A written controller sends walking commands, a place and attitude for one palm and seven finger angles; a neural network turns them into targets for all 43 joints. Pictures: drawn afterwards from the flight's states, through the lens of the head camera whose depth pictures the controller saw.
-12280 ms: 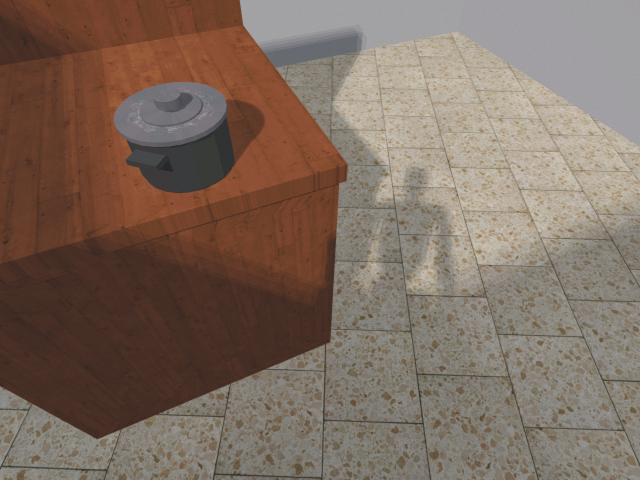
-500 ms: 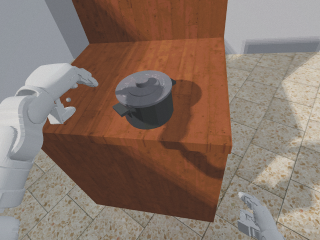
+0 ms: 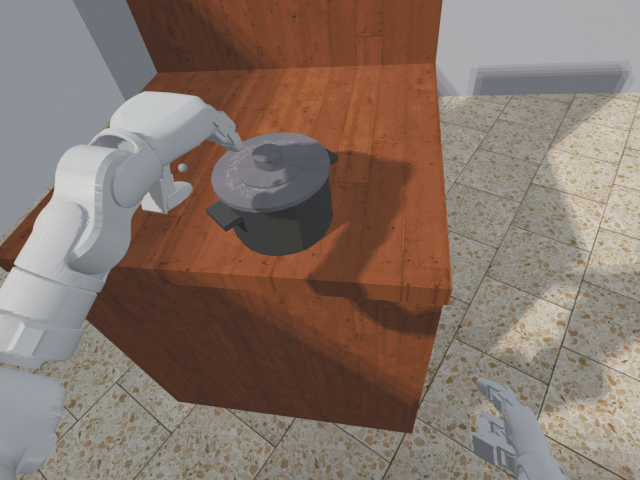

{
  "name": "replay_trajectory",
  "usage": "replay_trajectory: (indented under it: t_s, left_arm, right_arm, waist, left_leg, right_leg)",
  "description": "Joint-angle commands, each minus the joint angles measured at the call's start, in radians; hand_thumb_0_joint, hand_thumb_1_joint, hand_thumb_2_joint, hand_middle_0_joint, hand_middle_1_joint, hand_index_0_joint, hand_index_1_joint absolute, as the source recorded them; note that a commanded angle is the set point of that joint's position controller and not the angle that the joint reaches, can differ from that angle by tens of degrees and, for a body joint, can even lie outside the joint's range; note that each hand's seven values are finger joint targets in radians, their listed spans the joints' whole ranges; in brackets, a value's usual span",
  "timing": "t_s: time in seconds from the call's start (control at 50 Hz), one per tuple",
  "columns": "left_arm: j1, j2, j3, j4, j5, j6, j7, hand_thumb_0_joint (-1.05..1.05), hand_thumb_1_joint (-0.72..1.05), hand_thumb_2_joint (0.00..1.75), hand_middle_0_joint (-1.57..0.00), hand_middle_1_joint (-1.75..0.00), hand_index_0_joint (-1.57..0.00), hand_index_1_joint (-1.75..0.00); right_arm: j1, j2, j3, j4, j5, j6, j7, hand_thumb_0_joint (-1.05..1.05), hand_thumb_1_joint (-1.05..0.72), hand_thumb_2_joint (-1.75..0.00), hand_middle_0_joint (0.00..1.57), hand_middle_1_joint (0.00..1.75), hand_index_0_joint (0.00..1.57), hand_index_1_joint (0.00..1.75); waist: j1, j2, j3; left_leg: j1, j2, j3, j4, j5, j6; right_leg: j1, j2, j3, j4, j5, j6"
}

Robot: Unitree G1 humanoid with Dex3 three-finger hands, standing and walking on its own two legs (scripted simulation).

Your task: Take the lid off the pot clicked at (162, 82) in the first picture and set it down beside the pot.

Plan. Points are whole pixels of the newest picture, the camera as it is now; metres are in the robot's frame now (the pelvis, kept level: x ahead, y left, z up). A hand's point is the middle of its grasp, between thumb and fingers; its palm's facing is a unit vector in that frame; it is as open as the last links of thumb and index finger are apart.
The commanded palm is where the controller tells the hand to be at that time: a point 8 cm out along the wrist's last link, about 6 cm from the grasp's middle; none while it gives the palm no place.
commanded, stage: move the open hand above the knob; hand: left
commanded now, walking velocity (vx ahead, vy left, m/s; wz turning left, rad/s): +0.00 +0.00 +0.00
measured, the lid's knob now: (267, 156) +0.50 +0.11 +0.15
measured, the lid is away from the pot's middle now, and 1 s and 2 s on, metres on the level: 0.00 0.00 0.00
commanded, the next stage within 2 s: none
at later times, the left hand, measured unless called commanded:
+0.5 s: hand (234, 157) +0.44 +0.13 +0.20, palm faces -0.16 -0.01 -0.99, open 9.8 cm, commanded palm +0.42 +0.14 +0.28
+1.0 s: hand (250, 103) +0.49 +0.11 +0.24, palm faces -0.15 -0.06 -0.99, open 9.7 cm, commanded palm +0.46 +0.12 +0.28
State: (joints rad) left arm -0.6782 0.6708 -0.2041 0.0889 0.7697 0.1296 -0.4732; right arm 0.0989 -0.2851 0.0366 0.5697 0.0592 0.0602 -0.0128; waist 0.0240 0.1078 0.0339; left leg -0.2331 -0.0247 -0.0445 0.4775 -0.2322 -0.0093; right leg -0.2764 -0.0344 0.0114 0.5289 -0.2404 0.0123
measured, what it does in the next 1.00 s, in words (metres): stands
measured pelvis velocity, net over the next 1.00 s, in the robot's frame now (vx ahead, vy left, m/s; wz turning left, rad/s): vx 0.03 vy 0.01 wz -0.03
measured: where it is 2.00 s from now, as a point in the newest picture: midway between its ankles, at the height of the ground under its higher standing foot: outside the picture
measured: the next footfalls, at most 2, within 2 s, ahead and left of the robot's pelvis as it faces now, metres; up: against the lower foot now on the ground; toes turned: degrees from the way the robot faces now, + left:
none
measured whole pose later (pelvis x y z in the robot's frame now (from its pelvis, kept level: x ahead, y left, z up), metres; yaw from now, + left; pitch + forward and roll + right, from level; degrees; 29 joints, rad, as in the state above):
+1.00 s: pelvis +0.03 +0.01 +0.00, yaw -1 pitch +3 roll +2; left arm -1.11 0.44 -0.26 0.69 0.86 0.29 -0.44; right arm 0.17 -0.28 0.04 0.63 0.06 0.09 0.00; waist -0.05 0.09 -0.03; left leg -0.25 -0.03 -0.01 0.44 -0.25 0.00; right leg -0.31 -0.04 0.04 0.52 -0.26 0.02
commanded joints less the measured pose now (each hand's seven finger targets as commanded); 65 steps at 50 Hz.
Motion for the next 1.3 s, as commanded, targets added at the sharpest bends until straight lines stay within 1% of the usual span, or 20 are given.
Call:
replay_trajectory:
  t_s: [0.0,0.04,0.1,0.2,0.24,0.32,0.4,0.44,0.48,0.52,0.62,0.7,0.82,0.92,1.0,1.04,1.12,1.16,1.22,1.28]
  left_arm:
    - [-0.195,0.033,0.152,0.202,-0.007,0.087,0.044,0.00,-0.32,1.60,-0.88,-0.08,-0.88,-0.08]
    - [-0.095,-0.146,-0.017,0.100,-0.007,0.105,0.003,0.00,-0.32,1.60,-0.88,-0.08,-0.88,-0.08]
    - [-0.290,-0.164,-0.085,-0.112,0.011,0.092,0.012,0.00,-0.32,1.60,-0.88,-0.08,-0.88,-0.08]
    - [-0.955,0.507,0.388,-0.239,0.095,0.064,0.101,0.00,-0.32,1.60,-0.88,-0.08,-0.88,-0.08]
    - [-0.892,0.378,0.310,-0.070,0.097,0.085,0.115,0.00,-0.32,1.60,-0.88,-0.08,-0.88,-0.08]
    - [-0.388,-0.034,0.071,0.374,0.036,0.138,0.074,0.00,-0.32,1.60,-0.88,-0.08,-0.88,-0.08]
    - [-0.329,-0.275,-0.144,0.143,0.048,0.142,0.040,0.00,-0.32,1.60,-0.88,-0.08,-0.88,-0.08]
    - [-0.625,-0.111,-0.070,-0.048,0.084,0.137,0.048,0.00,-0.32,1.60,-0.88,-0.08,-0.88,-0.08]
    - [-0.973,0.191,0.128,-0.171,0.125,0.125,0.079,0.00,-0.32,1.60,-0.88,-0.08,-0.88,-0.08]
    - [-1.162,0.331,0.235,-0.143,0.128,0.115,0.111,0.00,-0.32,1.60,-0.88,-0.08,-0.88,-0.08]
    - [-0.654,-0.047,0.044,0.493,0.065,0.188,0.087,0.00,-0.32,1.60,-0.88,-0.08,-0.88,-0.08]
    - [-0.551,-0.340,-0.190,0.401,0.077,0.190,0.046,0.00,-0.32,1.60,-0.88,-0.08,-0.88,-0.08]
    - [-1.212,0.271,0.201,0.061,0.145,0.139,0.066,0.00,-0.32,1.60,-0.88,-0.08,-0.88,-0.08]
    - [-0.809,0.030,0.090,0.569,0.113,0.186,0.077,0.00,-0.32,1.60,-0.88,-0.08,-0.88,-0.08]
    - [-0.565,-0.234,-0.111,0.519,0.109,0.173,0.029,0.00,-0.32,1.60,-0.88,-0.08,-0.88,-0.08]
    - [-0.724,-0.203,-0.122,0.278,0.119,0.165,0.012,0.00,-0.32,1.60,-0.88,-0.08,-0.88,-0.08]
    - [-1.184,0.158,0.115,-0.026,0.104,0.116,0.035,0.00,-0.32,1.60,-0.88,-0.08,-0.88,-0.08]
    - [-1.123,0.223,0.193,0.158,0.109,0.116,0.058,0.00,-0.32,1.60,-0.88,-0.08,-0.88,-0.08]
    - [-0.912,0.075,0.118,0.426,0.110,0.161,0.088,0.00,-0.32,1.60,-0.88,-0.08,-0.88,-0.08]
    - [-0.604,-0.132,-0.017,0.504,0.108,0.176,0.073,0.00,-0.32,1.60,-0.88,-0.08,-0.88,-0.08]
  right_arm:
    - [-0.071,-0.091,-0.044,-0.143,0.022,-0.008,0.033,0.00,-0.90,-0.90,0.20,0.30,0.20,0.30]
    - [-0.127,-0.093,-0.044,-0.190,0.035,0.018,0.061,0.00,-0.90,-0.90,0.20,0.30,0.20,0.30]
    - [-0.167,-0.088,-0.045,-0.230,0.048,0.023,0.069,0.00,-0.90,-0.90,0.20,0.30,0.20,0.30]
    - [-0.078,-0.109,-0.036,-0.134,0.000,-0.040,-0.002,0.00,-0.90,-0.90,0.20,0.30,0.20,0.30]
    - [-0.060,-0.063,-0.029,-0.117,0.002,-0.056,-0.017,0.00,-0.90,-0.90,0.20,0.30,0.20,0.30]
    - [-0.038,-0.093,-0.033,-0.092,0.019,0.011,0.033,0.00,-0.90,-0.90,0.20,0.30,0.20,0.30]
    - [-0.125,-0.093,-0.046,-0.195,0.041,0.043,0.072,0.00,-0.90,-0.90,0.20,0.30,0.20,0.30]
    - [-0.154,-0.088,-0.046,-0.200,0.034,0.046,0.066,0.00,-0.90,-0.90,0.20,0.30,0.20,0.30]
    - [-0.112,-0.088,-0.046,-0.176,0.020,0.012,0.033,0.00,-0.90,-0.90,0.20,0.30,0.20,0.30]
    - [-0.050,-0.081,-0.042,-0.124,0.006,-0.034,0.007,0.00,-0.90,-0.90,0.20,0.30,0.20,0.30]
    - [0.006,-0.094,-0.035,-0.047,0.018,-0.003,0.015,0.00,-0.90,-0.90,0.20,0.30,0.20,0.30]
    - [-0.062,-0.092,-0.046,-0.127,0.030,0.033,0.055,0.00,-0.90,-0.90,0.20,0.30,0.20,0.30]
    - [-0.022,-0.084,-0.045,-0.107,-0.002,-0.015,0.005,0.00,-0.90,-0.90,0.20,0.30,0.20,0.30]
    - [0.019,-0.090,-0.032,-0.048,0.008,-0.006,0.002,0.00,-0.90,-0.90,0.20,0.30,0.20,0.30]
    - [-0.033,-0.098,-0.041,-0.130,0.026,0.014,0.039,0.00,-0.90,-0.90,0.20,0.30,0.20,0.30]
    - [-0.076,-0.091,-0.050,-0.157,0.022,0.030,0.044,0.00,-0.90,-0.90,0.20,0.30,0.20,0.30]
    - [-0.024,-0.080,-0.060,-0.136,0.007,-0.029,0.010,0.00,-0.90,-0.90,0.20,0.30,0.20,0.30]
    - [0.023,-0.078,-0.048,-0.082,0.002,-0.050,-0.013,0.00,-0.90,-0.90,0.20,0.30,0.20,0.30]
    - [0.034,-0.084,-0.038,-0.037,0.006,-0.026,-0.003,0.00,-0.90,-0.90,0.20,0.30,0.20,0.30]
    - [-0.021,-0.093,-0.039,-0.092,0.020,-0.005,0.035,0.00,-0.90,-0.90,0.20,0.30,0.20,0.30]
  waist:
    - [0.010,-0.136,-0.266]
    - [-0.004,-0.187,-0.229]
    - [-0.048,-0.192,-0.279]
    - [-0.016,0.019,-0.557]
    - [-0.007,-0.052,-0.556]
    - [-0.008,-0.225,-0.252]
    - [-0.039,-0.185,-0.298]
    - [-0.052,-0.161,-0.384]
    - [-0.048,-0.076,-0.547]
    - [-0.048,-0.018,-0.643]
    - [-0.046,-0.244,-0.309]
    - [-0.068,-0.183,-0.291]
    - [-0.060,-0.103,-0.678]
    - [-0.040,-0.223,-0.350]
    - [-0.050,-0.212,-0.323]
    - [-0.063,-0.176,-0.424]
    - [-0.079,-0.092,-0.657]
    - [-0.062,-0.130,-0.594]
    - [-0.044,-0.157,-0.393]
    - [-0.026,-0.196,-0.325]
  left_leg:
    - [0.011,-0.039,0.071,-0.050,0.197,0.034]
    - [-0.001,-0.032,0.102,-0.066,0.131,0.035]
    - [0.051,-0.032,0.094,-0.044,0.083,0.057]
    - [0.157,-0.043,0.021,-0.038,0.256,0.059]
    - [0.140,-0.034,0.040,-0.051,0.325,0.054]
    - [-0.001,-0.019,0.078,-0.088,0.207,0.025]
    - [0.045,-0.022,0.102,-0.050,0.198,0.045]
    - [0.092,-0.025,0.083,-0.052,0.197,0.057]
    - [0.157,-0.036,0.057,-0.046,0.263,0.066]
    - [0.195,-0.041,0.031,-0.036,0.304,0.065]
    - [0.016,-0.028,0.073,-0.077,0.232,0.037]
    - [0.051,-0.032,0.088,-0.046,0.223,0.049]
    - [0.157,-0.055,0.047,-0.027,0.337,0.080]
    - [0.010,-0.033,0.078,-0.078,0.270,0.046]
    - [0.030,-0.028,0.093,-0.058,0.277,0.052]
    - [0.096,-0.033,0.090,-0.046,0.278,0.066]
    - [0.223,-0.046,0.045,-0.023,0.347,0.091]
    - [0.177,-0.042,0.045,-0.040,0.347,0.084]
    - [0.075,-0.031,0.062,-0.076,0.301,0.053]
    - [0.034,-0.023,0.078,-0.073,0.272,0.043]
  right_leg:
    - [0.097,0.031,-0.065,-0.066,0.219,-0.034]
    - [0.065,0.031,-0.079,-0.082,0.171,-0.023]
    - [0.031,0.033,-0.071,-0.084,0.099,-0.025]
    - [0.212,0.039,-0.033,-0.026,0.267,-0.045]
    - [0.260,0.040,-0.037,-0.012,0.350,-0.045]
    - [0.083,0.031,-0.085,-0.061,0.227,-0.034]
    - [0.056,0.028,-0.079,-0.054,0.223,-0.036]
    - [0.080,0.031,-0.070,-0.055,0.211,-0.037]
    - [0.182,0.038,-0.038,-0.028,0.289,-0.042]
    - [0.228,0.045,-0.032,-0.009,0.342,-0.044]
    - [0.097,0.033,-0.080,-0.052,0.289,-0.032]
    - [0.026,0.027,-0.080,-0.051,0.275,-0.039]
    - [0.288,0.032,-0.020,-0.008,0.459,-0.037]
    - [0.156,0.028,-0.063,-0.036,0.367,-0.033]
    - [0.091,0.024,-0.073,-0.040,0.344,-0.035]
    - [0.110,0.023,-0.057,-0.048,0.336,-0.033]
    - [0.222,0.037,-0.024,-0.032,0.432,-0.033]
    - [0.231,0.038,-0.035,-0.029,0.431,-0.035]
    - [0.149,0.035,-0.065,-0.040,0.360,-0.042]
    - [0.089,0.030,-0.077,-0.038,0.304,-0.040]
